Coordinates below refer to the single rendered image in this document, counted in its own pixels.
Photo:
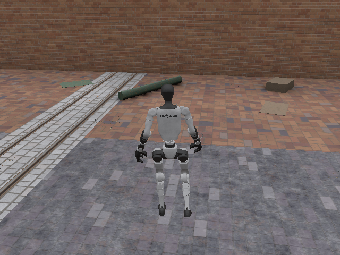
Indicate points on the robot right forearm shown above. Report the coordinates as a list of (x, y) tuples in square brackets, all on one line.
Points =
[(195, 137)]

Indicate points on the right robot upper arm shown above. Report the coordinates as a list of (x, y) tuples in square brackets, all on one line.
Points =
[(188, 119)]

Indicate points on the left robot hand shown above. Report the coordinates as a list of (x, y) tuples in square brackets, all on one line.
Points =
[(138, 155)]

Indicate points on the robot left forearm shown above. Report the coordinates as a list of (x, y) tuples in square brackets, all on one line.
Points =
[(142, 142)]

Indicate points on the humanoid robot torso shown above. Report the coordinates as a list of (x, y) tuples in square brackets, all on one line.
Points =
[(169, 128)]

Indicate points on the right robot hand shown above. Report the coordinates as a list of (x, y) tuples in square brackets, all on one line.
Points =
[(194, 145)]

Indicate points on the right robot foot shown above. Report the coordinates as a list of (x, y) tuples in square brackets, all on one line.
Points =
[(187, 213)]

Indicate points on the left robot upper arm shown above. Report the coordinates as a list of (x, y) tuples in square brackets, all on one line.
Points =
[(149, 121)]

